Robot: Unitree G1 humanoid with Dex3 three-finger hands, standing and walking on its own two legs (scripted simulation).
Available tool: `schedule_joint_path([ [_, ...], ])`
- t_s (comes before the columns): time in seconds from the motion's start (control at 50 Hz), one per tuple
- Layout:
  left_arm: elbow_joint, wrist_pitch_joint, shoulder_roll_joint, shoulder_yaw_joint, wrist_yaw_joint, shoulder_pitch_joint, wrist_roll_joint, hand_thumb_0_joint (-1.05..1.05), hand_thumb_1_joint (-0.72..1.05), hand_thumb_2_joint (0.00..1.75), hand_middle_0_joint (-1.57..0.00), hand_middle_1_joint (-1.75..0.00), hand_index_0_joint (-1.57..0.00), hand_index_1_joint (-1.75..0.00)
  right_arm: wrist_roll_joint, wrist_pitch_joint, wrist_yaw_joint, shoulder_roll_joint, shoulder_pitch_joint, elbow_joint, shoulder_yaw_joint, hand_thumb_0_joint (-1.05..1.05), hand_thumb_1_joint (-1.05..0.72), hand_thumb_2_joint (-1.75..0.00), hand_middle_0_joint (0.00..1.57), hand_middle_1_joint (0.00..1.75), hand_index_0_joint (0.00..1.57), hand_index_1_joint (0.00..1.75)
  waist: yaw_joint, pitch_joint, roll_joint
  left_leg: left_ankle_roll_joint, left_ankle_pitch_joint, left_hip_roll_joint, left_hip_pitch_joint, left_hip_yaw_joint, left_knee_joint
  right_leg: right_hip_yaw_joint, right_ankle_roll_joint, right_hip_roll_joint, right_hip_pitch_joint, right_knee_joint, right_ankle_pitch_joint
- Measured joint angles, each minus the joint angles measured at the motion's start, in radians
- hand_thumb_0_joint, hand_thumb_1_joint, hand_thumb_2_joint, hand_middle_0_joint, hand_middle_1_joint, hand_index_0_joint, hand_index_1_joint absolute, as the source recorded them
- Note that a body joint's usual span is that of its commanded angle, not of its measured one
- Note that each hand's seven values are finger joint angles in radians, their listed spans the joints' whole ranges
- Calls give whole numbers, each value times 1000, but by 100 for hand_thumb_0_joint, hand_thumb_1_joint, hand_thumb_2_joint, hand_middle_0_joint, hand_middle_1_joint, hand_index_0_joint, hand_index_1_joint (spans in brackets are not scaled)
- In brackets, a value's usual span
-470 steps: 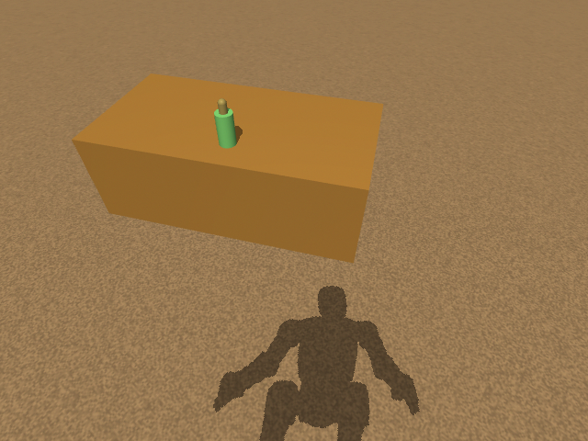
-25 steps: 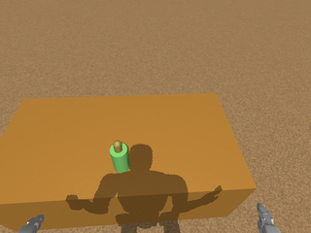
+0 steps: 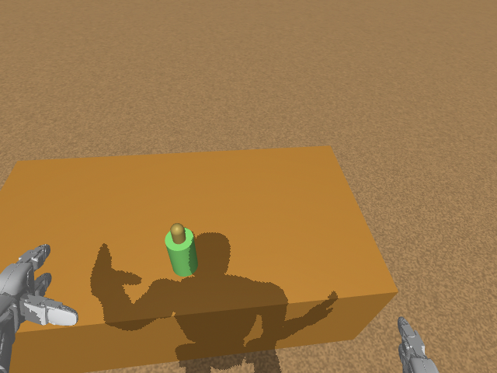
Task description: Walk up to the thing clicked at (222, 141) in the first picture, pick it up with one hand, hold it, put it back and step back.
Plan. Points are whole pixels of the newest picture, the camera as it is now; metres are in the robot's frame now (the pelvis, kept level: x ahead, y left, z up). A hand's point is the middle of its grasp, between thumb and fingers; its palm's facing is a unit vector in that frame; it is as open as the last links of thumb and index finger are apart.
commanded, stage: go down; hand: left
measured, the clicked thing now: (181, 247) +0.50 +0.16 -0.23
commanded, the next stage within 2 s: approach in 1.06 s
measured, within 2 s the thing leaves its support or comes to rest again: neither
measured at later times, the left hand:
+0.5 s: hand (49, 257) +0.34 +0.32 +0.01, palm faces +0.14 -0.98 -0.12, open 17.5 cm
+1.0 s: hand (46, 230) +0.38 +0.33 +0.03, palm faces +0.14 -0.99 -0.08, open 17.4 cm
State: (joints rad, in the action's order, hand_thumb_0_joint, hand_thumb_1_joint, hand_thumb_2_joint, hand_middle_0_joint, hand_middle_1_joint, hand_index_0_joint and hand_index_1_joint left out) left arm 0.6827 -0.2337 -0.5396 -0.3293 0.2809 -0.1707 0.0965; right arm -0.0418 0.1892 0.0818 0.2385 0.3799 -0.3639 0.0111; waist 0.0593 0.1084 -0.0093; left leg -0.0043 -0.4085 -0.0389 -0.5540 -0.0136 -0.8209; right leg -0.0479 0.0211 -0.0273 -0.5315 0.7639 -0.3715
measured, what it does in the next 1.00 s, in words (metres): stands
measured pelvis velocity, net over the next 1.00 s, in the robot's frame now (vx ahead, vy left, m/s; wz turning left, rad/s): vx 0.00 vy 0.00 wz -0.01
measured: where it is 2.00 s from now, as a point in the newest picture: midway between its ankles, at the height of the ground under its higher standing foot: outside the picture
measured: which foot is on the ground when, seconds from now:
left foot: down 0.00-1.00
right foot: down 0.00-1.00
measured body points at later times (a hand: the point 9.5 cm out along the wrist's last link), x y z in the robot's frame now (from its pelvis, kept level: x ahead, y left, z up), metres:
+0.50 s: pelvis +0.00 +0.00 +0.00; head +0.05 +0.02 +0.45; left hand +0.33 +0.38 +0.03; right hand +0.15 -0.26 -0.05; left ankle +0.00 +0.11 -0.71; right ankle +0.01 -0.14 -0.71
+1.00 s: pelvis +0.00 +0.00 -0.01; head +0.07 +0.03 +0.43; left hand +0.37 +0.39 +0.04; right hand +0.14 -0.26 -0.06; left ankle +0.00 +0.11 -0.71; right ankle +0.01 -0.14 -0.71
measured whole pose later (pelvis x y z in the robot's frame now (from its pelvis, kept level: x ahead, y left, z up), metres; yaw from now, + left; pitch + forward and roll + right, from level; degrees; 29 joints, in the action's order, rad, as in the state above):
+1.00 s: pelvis +0.00 +0.00 -0.01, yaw -1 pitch +14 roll -2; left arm 1.08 0.12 -0.72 -0.50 0.45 -0.52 0.12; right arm -0.02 0.14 0.05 0.27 0.32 -0.40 0.01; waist 0.10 0.11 0.01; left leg 0.00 -0.42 -0.05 -0.71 -0.01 -0.89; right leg -0.05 0.02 -0.01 -0.68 0.81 -0.37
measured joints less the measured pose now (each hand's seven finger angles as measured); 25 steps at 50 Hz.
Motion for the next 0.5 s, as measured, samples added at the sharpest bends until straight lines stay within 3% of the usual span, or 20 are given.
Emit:
schedule_joint_path([
  [0.1, 82, 70, -4, -26, 41, -37, 3, -1, -59, 7, -6, -4, -6, -6, 3, 10, -18, 12, 1, -19, -26, -1, 53, -5, 6, 5, 6, 5, -5, -11, 1, -4, 0, -1, -22, -13, -2, 13, 4, 1, -28, 2, 4],
  [0.26, 114, 171, 6, -44, 40, -67, -13, -1, -59, 8, -6, -5, -6, -6, 11, -4, -22, 26, -29, -82, -55, -1, 54, -5, 6, 5, 6, 5, -21, -15, 18, -3, -4, -2, -42, -6, -11, 7, 4, 2, -42, 6, 1],
  [0.38, 169, 235, -39, -68, 56, -149, -9, -1, -57, 9, -5, -6, -6, -6, 11, -15, -16, 25, -77, -110, -47, -1, 54, -5, 6, 5, 6, 5, -16, -14, 29, 0, -3, -2, -49, 5, -16, -4, 0, 2, -45, 10, -1],
  [0.5, 291, 268, -94, -79, 117, -209, 10, -1, -55, 8, -5, -5, -6, -5, 14, -26, -23, 19, -75, -90, -18, -1, 53, -5, 6, 5, 6, 5, 2, 2, 21, 1, 3, -2, -61, 5, -8, -3, -1, 2, -58, 4, 4],
])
